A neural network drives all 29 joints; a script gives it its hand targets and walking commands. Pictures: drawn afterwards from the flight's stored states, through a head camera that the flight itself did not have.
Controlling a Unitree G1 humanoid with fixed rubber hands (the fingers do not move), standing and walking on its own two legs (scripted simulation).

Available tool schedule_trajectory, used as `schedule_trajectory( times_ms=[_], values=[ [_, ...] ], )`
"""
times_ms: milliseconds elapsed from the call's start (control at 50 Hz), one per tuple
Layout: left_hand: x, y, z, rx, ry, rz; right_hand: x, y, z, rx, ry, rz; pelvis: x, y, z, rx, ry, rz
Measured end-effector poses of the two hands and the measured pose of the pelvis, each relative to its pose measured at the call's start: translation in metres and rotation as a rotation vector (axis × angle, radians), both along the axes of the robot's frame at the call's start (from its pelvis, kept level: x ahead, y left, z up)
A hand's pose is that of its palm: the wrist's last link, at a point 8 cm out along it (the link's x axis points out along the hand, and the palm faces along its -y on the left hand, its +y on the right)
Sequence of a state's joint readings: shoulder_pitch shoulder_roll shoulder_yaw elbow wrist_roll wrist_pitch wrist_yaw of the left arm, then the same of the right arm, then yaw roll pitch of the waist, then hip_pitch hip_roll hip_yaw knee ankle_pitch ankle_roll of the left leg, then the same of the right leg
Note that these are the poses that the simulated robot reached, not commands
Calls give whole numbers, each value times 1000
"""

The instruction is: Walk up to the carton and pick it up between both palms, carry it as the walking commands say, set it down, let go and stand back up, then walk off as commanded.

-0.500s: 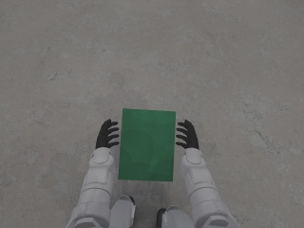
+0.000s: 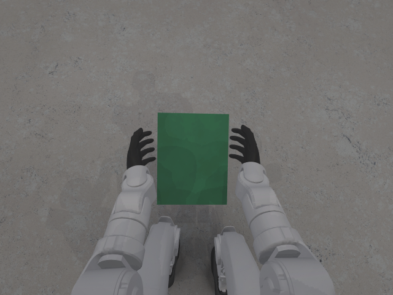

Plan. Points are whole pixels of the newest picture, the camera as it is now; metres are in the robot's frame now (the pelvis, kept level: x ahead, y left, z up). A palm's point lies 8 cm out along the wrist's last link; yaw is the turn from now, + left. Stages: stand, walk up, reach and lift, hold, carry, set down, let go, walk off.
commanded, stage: set down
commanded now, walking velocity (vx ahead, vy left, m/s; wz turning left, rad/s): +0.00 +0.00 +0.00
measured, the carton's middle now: (191, 155) +0.43 +0.03 -0.17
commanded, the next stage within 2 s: none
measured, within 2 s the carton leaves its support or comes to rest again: neither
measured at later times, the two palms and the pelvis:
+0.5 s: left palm (147, 162) +0.40 +0.14 -0.15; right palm (244, 158) +0.42 -0.10 -0.14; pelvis -0.02 -0.02 -0.07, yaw +0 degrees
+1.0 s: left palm (151, 159) +0.43 +0.15 -0.24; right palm (235, 157) +0.45 -0.09 -0.24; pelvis -0.03 -0.02 -0.14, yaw -2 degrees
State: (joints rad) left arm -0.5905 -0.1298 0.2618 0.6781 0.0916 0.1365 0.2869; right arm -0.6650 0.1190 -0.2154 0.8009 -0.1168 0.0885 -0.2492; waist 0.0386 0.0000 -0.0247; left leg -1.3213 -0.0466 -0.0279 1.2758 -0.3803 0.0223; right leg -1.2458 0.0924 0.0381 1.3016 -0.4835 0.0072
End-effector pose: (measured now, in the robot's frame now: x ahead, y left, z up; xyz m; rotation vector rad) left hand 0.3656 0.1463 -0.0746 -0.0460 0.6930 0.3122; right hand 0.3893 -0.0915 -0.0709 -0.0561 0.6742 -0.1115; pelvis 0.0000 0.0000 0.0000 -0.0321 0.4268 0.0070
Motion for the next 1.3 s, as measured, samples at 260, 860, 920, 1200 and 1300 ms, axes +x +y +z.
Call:
schedule_trajectory(
  times_ms=[260, 860, 920, 1200, 1300],
  values=[
    [14, -7, -41, 3, 12, -12, 21, -6, -38, -15, 3, 5, -14, -5, -39, -3, 43, -3],
    [57, -4, -137, 5, 24, -18, 57, -4, -139, -15, 24, -9, -25, -22, -119, 15, 173, -24],
    [60, -3, -147, -1, 22, -22, 60, -2, -148, -9, 24, -17, -25, -20, -127, 13, 177, -29],
    [74, 6, -207, -22, 30, -34, 76, 5, -205, -38, 36, 6, -36, -7, -164, -8, 163, -32],
    [80, 9, -233, 11, -1, 0, 81, 11, -231, -15, 3, -1, -52, -3, -173, -16, 41, -28]
  ],
)
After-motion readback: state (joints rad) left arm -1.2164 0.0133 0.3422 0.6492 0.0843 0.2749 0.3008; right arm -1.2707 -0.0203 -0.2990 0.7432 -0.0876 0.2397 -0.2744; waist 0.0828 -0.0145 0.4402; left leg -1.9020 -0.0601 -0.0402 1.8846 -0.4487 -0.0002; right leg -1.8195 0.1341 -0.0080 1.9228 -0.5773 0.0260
